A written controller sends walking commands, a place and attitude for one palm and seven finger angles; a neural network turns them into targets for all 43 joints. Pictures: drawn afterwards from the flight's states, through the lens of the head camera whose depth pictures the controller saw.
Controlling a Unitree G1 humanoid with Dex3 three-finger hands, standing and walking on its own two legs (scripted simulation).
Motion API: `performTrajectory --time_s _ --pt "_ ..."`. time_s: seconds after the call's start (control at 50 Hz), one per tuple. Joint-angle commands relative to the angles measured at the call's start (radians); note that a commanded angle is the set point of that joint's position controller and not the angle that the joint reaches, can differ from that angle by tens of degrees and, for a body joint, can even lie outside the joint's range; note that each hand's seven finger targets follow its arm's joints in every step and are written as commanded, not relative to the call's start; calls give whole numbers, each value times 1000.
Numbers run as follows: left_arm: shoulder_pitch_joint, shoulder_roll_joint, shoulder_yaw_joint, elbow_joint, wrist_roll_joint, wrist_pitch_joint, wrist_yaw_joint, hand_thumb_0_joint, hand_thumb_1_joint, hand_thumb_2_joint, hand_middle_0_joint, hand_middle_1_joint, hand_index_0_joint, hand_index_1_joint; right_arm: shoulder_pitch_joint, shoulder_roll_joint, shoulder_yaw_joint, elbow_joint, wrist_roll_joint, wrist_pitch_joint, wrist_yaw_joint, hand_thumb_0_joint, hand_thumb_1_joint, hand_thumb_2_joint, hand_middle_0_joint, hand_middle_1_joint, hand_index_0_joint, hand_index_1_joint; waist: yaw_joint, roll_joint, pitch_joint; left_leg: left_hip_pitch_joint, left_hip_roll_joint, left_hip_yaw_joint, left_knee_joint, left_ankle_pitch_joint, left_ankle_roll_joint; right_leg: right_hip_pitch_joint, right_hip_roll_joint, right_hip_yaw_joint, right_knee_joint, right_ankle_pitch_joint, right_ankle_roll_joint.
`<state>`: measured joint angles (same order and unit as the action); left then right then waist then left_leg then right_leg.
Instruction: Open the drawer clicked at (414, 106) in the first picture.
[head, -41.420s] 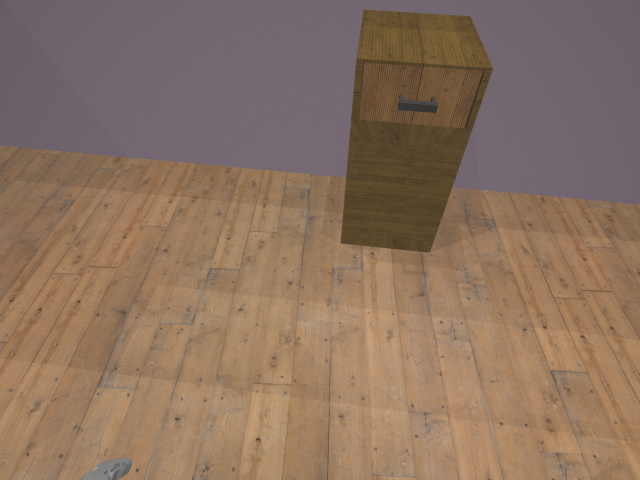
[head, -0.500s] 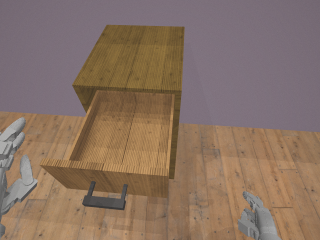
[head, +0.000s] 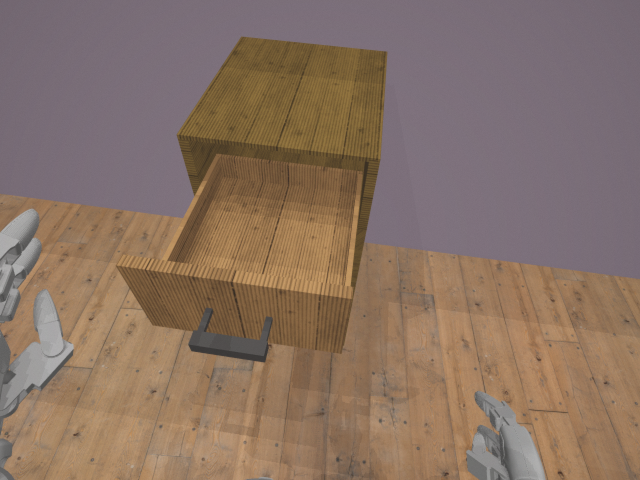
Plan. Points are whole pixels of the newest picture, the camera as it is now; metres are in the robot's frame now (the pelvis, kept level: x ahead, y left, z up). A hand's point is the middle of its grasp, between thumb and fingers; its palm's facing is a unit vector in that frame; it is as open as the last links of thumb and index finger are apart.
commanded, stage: step back with the hand held close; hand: left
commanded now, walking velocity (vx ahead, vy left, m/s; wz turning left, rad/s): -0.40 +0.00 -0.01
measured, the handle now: (233, 332) +0.33 +0.15 -0.07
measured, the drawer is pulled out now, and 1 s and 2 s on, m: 0.30 0.30 0.30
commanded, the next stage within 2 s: stop stepping back and stand still in 0.60 s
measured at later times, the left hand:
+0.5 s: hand (6, 413) +0.14 +0.25 +0.17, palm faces +0.31 -0.83 -0.47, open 7.4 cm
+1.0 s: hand out of the picture -0.03 +0.18 +0.18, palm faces +0.35 -0.76 -0.54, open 7.4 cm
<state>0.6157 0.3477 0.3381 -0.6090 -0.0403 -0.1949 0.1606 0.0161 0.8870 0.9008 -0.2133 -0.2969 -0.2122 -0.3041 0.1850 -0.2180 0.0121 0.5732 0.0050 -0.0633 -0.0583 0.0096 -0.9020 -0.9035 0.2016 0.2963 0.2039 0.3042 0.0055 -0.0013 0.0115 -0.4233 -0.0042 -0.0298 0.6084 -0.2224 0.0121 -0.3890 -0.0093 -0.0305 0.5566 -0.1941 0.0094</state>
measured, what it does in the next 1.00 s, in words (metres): walks backwards: left foot, then right foot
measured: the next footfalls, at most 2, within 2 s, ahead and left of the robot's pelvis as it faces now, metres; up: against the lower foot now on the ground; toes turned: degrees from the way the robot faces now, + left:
left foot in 0.38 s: +0.02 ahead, +0.10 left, +0.00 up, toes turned -1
right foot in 0.80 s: -0.22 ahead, -0.13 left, +0.00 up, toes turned -2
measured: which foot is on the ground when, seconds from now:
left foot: down 0.00-0.26, up 0.28-0.36, down 0.38-0.80, up 0.82-1.00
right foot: down 0.00-0.40, up 0.42-0.78, down 0.80-1.00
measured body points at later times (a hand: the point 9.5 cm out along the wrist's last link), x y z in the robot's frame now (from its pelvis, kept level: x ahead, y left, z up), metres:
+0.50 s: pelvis -0.07 +0.01 +0.01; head -0.02 +0.04 +0.46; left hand +0.12 +0.29 +0.19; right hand +0.12 -0.23 -0.06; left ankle -0.02 +0.10 -0.73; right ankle -0.09 -0.12 -0.68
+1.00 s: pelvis -0.21 -0.06 +0.02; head -0.20 -0.08 +0.47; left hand -0.06 +0.22 +0.21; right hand -0.10 -0.32 -0.10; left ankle -0.24 +0.08 -0.65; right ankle -0.26 -0.13 -0.73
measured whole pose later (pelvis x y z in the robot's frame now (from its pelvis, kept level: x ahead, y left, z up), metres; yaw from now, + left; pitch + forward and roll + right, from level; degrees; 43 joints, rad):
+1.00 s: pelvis -0.21 -0.06 +0.02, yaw -1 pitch +3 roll +4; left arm 0.75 0.38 0.42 -0.54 -0.05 -0.24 0.14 0.01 0.88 0.90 -0.22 -0.30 -0.22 -0.30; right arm 0.29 -0.24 -0.02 0.68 0.02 -0.04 -0.05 0.01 -0.90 -0.90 0.20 0.30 0.20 0.30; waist -0.03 -0.03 -0.06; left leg -0.50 -0.03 0.05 1.03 -0.36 -0.01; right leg -0.19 -0.05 -0.07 0.45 -0.31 -0.05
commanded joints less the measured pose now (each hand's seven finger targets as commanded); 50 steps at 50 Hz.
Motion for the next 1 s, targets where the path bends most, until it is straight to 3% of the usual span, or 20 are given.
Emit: performTrajectory --time_s 0.0,0.04,0.1,0.16,0.2,0.28,0.32,0.36,0.38,0.4,0.44,0.5,0.58,0.68,0.74,0.76,0.8,0.84,0.92,0.98 --pt "-25 198 163 -244 5 -75 29 0 900 900 -200 -300 -200 -300 -110 -122 -46 -190 9 -73 -23 0 -900 -900 200 300 200 300 -8 227 -100 -235 214 -207 -363 -330 71 243 8 25 123 -199 8" --pt "-10 187 174 -208 19 -85 25 0 900 900 -200 -300 -200 -300 -108 -121 -53 -198 9 -83 -20 0 -900 -900 200 300 200 300 -3 240 -80 -397 259 -235 -406 -461 102 346 38 21 248 -174 12" --pt "22 192 172 -227 0 -95 12 0 900 900 -200 -300 -200 -300 -97 -121 -56 -182 10 -103 -11 0 -900 -900 200 300 200 300 0 123 -114 -201 208 -161 -226 -126 81 223 3 54 112 -67 -5" --pt "32 206 190 -191 -7 -110 -5 0 900 900 -200 -300 -200 -300 -100 -125 -55 -150 1 -112 -3 0 -900 -900 200 300 200 300 -6 98 -107 -157 164 -117 -154 -103 59 180 -39 100 -13 23 -24" --pt "20 190 153 -203 -20 -115 -7 0 900 900 -200 -300 -200 -300 -77 -113 -59 -134 19 -116 6 0 -900 -900 200 300 200 300 -16 -49 -221 11 74 -25 12 134 0 157 -137 206 -97 279 -68" --pt "56 234 185 -231 -25 -111 -8 0 900 900 -200 -300 -200 -300 -116 -92 -69 -128 21 -96 8 0 -900 -900 200 300 200 300 -8 -148 -202 64 -12 -16 274 -189 -30 28 -313 280 -219 175 -176" --pt "51 238 211 -224 -20 -96 -7 0 900 900 -200 -300 -200 -300 -133 -68 -48 -130 10 -78 -4 0 -900 -900 200 300 200 300 -22 -128 -115 50 16 -20 12 -131 -21 35 -228 188 -155 220 -122" --pt "34 245 214 -235 -15 -88 -5 0 900 900 -200 -300 -200 -300 -159 -103 -58 -127 10 -71 -23 0 -900 -900 200 300 200 300 -14 92 -108 113 159 -140 -309 362 24 54 -28 47 99 202 -6" --pt "14 229 192 -271 -12 -98 -6 0 900 900 -200 -300 -200 -300 -135 -98 -67 -135 -1 -75 -17 0 -900 -900 200 300 200 300 -13 219 -165 190 297 -256 -254 749 73 3 16 12 258 -80 6" --pt "42 206 184 -210 -17 -105 -11 0 900 900 -200 -300 -200 -300 -96 -88 -80 -113 -11 -84 -2 0 -900 -900 200 300 200 300 -19 188 -199 262 350 -209 -216 913 109 -46 23 56 398 -289 -8" --pt "45 191 168 -252 -18 -107 -18 0 900 900 -200 -300 -200 -300 -74 -86 -78 -96 -38 -98 5 0 -900 -900 200 300 200 300 -15 199 -221 166 362 -208 -216 785 138 -35 24 95 574 -361 6" --pt "49 134 109 -303 -19 -93 -17 0 900 900 -200 -300 -200 -300 -74 -106 -87 -86 -10 -110 24 0 -900 -900 200 300 200 300 -5 169 -247 349 300 -93 -174 845 115 -115 31 38 499 -292 17" --pt "30 161 106 -332 -25 -83 -28 0 900 900 -200 -300 -200 -300 -104 -103 -63 -91 -9 -121 31 0 -900 -900 200 300 200 300 -11 223 -221 319 276 -95 -225 679 104 -73 35 -5 407 -282 25" --pt "54 220 191 -286 -57 -77 -27 0 900 900 -200 -300 -200 -300 -124 -101 -42 -96 -15 -119 23 0 -900 -900 200 300 200 300 -11 246 -212 158 277 -166 -296 193 113 62 35 3 199 -313 14" --pt "142 247 237 -290 -68 -71 -31 0 900 900 -200 -300 -200 -300 -117 -100 -38 -137 4 -86 28 0 -900 -900 200 300 200 300 -1 237 -200 -15 135 -22 -242 -269 20 293 21 -70 -148 -176 -26" --pt "161 282 265 -303 -60 -70 -31 0 900 900 -200 -300 -200 -300 -88 -88 -44 -146 13 -70 31 0 -900 -900 200 300 200 300 -10 109 -211 22 36 67 -76 -303 -19 258 -49 -28 -270 -120 -50" --pt "107 324 296 -292 -62 -76 -15 0 900 900 -200 -300 -200 -300 -97 -78 -45 -152 29 -46 29 0 -900 -900 200 300 200 300 0 -232 -135 -119 -60 30 567 -269 -50 58 -421 383 -422 -82 -187" --pt "96 218 223 -209 -47 -55 -20 0 900 900 -200 -300 -200 -300 -82 -101 -70 -115 34 -56 19 0 -900 -900 200 300 200 300 -57 -202 -78 -225 -19 -44 753 -152 -50 83 -357 262 -312 147 -144" --pt "89 185 179 -40 -5 -89 0 0 900 900 -200 -300 -200 -300 -107 -89 -54 -90 7 -43 -9 0 -900 -900 200 300 200 300 -47 -71 -56 -232 26 31 434 -141 -21 275 -280 127 -225 338 -133" --pt "0 149 103 -13 16 -100 9 0 900 900 -200 -300 -200 -300 -95 -92 -52 -88 8 -80 -12 0 -900 -900 200 300 200 300 -21 -158 -51 -62 2 103 110 -164 13 298 -269 136 -239 297 -114"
